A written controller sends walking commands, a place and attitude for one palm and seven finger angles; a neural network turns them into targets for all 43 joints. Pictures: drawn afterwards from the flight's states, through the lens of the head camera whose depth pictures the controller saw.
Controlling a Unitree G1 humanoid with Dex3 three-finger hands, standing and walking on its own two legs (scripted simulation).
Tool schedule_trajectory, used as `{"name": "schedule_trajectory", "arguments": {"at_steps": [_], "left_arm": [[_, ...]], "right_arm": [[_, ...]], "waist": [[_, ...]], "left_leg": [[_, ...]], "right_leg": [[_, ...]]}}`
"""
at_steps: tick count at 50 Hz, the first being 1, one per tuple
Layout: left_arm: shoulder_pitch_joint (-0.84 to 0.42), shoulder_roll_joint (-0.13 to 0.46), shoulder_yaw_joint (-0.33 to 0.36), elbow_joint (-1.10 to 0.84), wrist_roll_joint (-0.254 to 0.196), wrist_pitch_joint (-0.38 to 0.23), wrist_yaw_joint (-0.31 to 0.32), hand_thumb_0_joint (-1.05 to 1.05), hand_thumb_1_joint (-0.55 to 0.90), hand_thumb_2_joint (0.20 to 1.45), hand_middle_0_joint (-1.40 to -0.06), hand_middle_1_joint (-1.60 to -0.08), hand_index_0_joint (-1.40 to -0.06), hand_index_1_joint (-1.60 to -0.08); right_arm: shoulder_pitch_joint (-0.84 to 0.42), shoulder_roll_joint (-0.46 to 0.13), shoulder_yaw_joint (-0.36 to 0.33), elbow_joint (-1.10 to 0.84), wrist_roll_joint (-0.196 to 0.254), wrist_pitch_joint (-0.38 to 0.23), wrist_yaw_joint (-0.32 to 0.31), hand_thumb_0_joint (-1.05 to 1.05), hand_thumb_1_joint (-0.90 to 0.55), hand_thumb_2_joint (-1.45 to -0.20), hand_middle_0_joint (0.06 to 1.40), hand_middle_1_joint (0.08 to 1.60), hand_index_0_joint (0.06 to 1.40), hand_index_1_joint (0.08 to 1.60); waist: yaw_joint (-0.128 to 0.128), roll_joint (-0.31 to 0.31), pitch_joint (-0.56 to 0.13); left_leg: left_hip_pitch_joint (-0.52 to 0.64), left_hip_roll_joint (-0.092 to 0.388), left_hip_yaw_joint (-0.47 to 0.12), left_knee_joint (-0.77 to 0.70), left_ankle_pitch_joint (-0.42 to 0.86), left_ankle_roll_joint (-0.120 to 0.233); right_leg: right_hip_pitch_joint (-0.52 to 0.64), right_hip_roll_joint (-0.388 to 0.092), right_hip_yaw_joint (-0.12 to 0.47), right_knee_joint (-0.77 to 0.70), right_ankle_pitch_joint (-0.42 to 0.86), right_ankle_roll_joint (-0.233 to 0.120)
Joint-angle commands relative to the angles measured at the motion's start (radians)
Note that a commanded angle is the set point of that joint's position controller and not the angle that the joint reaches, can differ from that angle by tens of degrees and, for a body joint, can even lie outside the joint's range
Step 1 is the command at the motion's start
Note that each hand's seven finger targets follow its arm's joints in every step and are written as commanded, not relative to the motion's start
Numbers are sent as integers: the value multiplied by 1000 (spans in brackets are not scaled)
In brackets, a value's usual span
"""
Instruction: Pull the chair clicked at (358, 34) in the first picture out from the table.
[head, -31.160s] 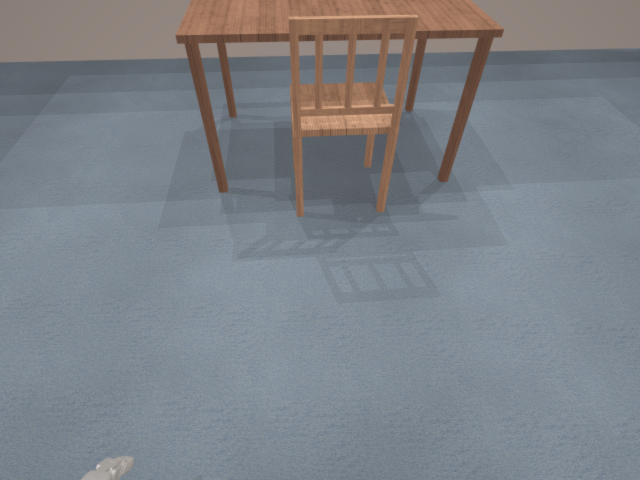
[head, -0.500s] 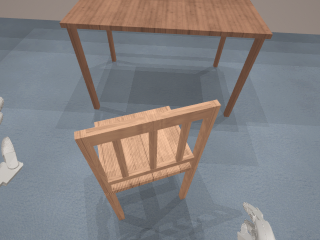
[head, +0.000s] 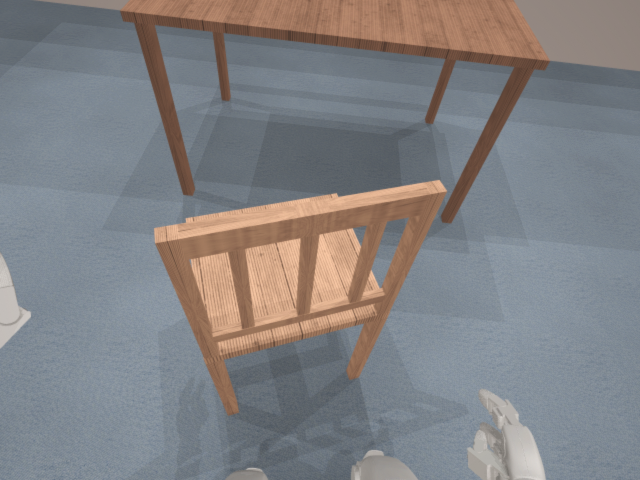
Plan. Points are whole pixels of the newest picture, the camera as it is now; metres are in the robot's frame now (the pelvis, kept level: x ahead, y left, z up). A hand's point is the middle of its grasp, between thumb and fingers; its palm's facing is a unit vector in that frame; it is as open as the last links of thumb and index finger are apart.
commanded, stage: step back with the hand held close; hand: left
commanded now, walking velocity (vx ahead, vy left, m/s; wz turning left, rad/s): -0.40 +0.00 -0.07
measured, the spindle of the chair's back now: (306, 276) +0.44 +0.04 -0.09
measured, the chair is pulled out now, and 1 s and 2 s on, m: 0.59 0.59 0.59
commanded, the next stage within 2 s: stop stepping back and stand still in 0.44 s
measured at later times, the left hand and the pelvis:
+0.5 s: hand (29, 441) +0.13 +0.21 +0.18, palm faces +0.26 -0.78 -0.57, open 7.4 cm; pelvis -0.10 -0.03 +0.01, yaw -4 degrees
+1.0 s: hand out of the picture -0.02 +0.21 +0.16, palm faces +0.39 -0.84 -0.39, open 7.4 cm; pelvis -0.24 -0.04 +0.00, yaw -5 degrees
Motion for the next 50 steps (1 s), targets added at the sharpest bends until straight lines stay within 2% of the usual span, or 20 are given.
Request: {"name": "schedule_trajectory", "arguments": {"at_steps": [1,4,10,12,13,15,17,19,21,23,25,28,33,35,37,39,41,46,48,50], "left_arm": [[-17,164,148,-253,-26,-72,18,0,900,900,-200,-300,-200,-300],[-9,134,107,-225,-40,-73,10,0,900,900,-200,-300,-200,-300],[-61,167,108,-179,-46,-78,-24,0,900,900,-200,-300,-200,-300],[-18,226,159,-180,-40,-94,-35,0,900,900,-200,-300,-200,-300],[-4,218,137,-190,-45,-91,-42,0,900,900,-200,-300,-200,-300],[40,225,174,-156,-66,-83,-38,0,900,900,-200,-300,-200,-300],[124,187,192,-77,-58,-58,-40,0,900,900,-200,-300,-200,-300],[125,163,179,-116,-51,-57,-27,0,900,900,-200,-300,-200,-300],[128,151,152,-187,-60,-78,-21,0,900,900,-200,-300,-200,-300],[116,168,135,-253,-61,-91,-13,0,900,900,-200,-300,-200,-300],[51,146,103,-251,-69,-115,-26,0,900,900,-200,-300,-200,-300],[33,195,148,-304,-56,-72,-14,0,900,900,-200,-300,-200,-300],[70,174,134,-205,-55,-18,0,0,900,900,-200,-300,-200,-300],[24,166,117,-119,-40,-8,-4,0,900,900,-200,-300,-200,-300],[-54,206,118,-92,-54,1,-12,0,900,900,-200,-300,-200,-300],[-113,148,65,-9,-49,20,-33,0,900,900,-200,-300,-200,-300],[-88,132,55,26,-46,33,-42,0,900,900,-200,-300,-200,-300],[-178,147,22,-207,-18,-3,3,0,900,900,-200,-300,-200,-300],[-204,192,45,-339,6,-17,15,0,900,900,-200,-300,-200,-300],[-117,199,77,-221,4,-17,8,0,900,900,-200,-300,-200,-300]], "right_arm": [[-49,-134,-73,-117,2,-94,-10,0,-900,-900,200,300,200,300],[-18,-132,-63,-74,3,-128,-3,0,-900,-900,200,300,200,300],[-55,-160,-39,-59,-13,-135,0,0,-900,-900,200,300,200,300],[-54,-150,-44,-75,-6,-116,5,0,-900,-900,200,300,200,300],[-53,-129,-44,-102,7,-94,3,0,-900,-900,200,300,200,300],[-104,-124,-62,-144,40,-79,-18,0,-900,-900,200,300,200,300],[-161,-61,-26,-163,27,-64,-19,0,-900,-900,200,300,200,300],[-150,-51,7,-168,24,-32,-32,0,-900,-900,200,300,200,300],[-121,-77,-4,-170,25,-23,-42,0,-900,-900,200,300,200,300],[-56,-117,-55,-135,12,-44,-30,0,-900,-900,200,300,200,300],[-6,-142,-67,-108,21,-101,-11,0,-900,-900,200,300,200,300],[-4,-122,-59,-103,3,-119,-5,0,-900,-900,200,300,200,300],[-31,-143,-23,-152,38,-80,6,0,-900,-900,200,300,200,300],[-28,-131,-26,-144,33,-55,9,0,-900,-900,200,300,200,300],[-8,-128,-24,-146,34,-40,7,0,-900,-900,200,300,200,300],[-6,-127,-26,-97,39,-22,1,0,-900,-900,200,300,200,300],[-20,-119,-14,-113,33,2,1,0,-900,-900,200,300,200,300],[38,-139,-1,-134,15,-56,-15,0,-900,-900,200,300,200,300],[24,-159,-26,-178,4,-81,-17,0,-900,-900,200,300,200,300],[9,-116,-22,-136,19,-91,5,0,-900,-900,200,300,200,300]], "waist": [[29,181,-184],[31,252,-221],[44,240,-228],[51,66,-285],[47,-140,-310],[69,-331,-276],[57,-168,-213],[14,-92,-178],[-9,85,-207],[25,271,-289],[15,173,-255],[8,281,-258],[26,303,-99],[23,86,-53],[7,-220,-33],[-29,-315,-11],[-34,-242,-28],[-12,163,-142],[16,501,-139],[-13,389,-112]], "left_leg": [[83,284,-201,-275,370,154],[325,236,-150,-213,649,109],[282,229,-141,-134,503,65],[241,132,-42,-6,349,19],[152,24,73,134,226,-23],[-90,-66,39,465,-310,-23],[-179,-8,-25,403,-324,-8],[-109,16,20,30,-249,-15],[150,18,64,-391,278,-25],[402,340,-212,-266,841,76],[382,369,-177,-272,798,153],[322,295,-134,-248,704,133],[-110,172,-75,-293,-396,57],[-134,38,61,-35,-421,1],[-29,-39,29,598,-226,-25],[19,4,-17,714,-126,-13],[136,57,5,511,-128,-1],[186,5,75,-340,-229,54],[167,227,-242,-465,-219,162],[118,265,-382,-479,-245,204]], "right_leg": [[83,-11,55,194,-176,-19],[86,-21,16,-92,-101,-30],[295,-43,-5,-499,201,-24],[372,-109,18,-550,512,-45],[433,-202,86,-517,816,-95],[466,-376,156,-487,1064,-212],[468,-367,151,-431,1045,-219],[486,-254,33,-306,1100,-128],[388,-130,-28,-163,726,-42],[69,-42,23,70,-185,-18],[-21,6,87,326,-240,-22],[65,-36,72,189,-185,1],[458,-33,-66,-305,-35,-15],[412,-101,-2,-503,-67,-50],[55,-401,357,-752,-224,-205],[-119,-348,260,-753,-377,-162],[-181,-291,97,-702,-393,-115],[216,-168,-1,-289,-234,-65],[85,1,-108,264,-203,-6],[-39,-21,-16,489,-148,-14]]}}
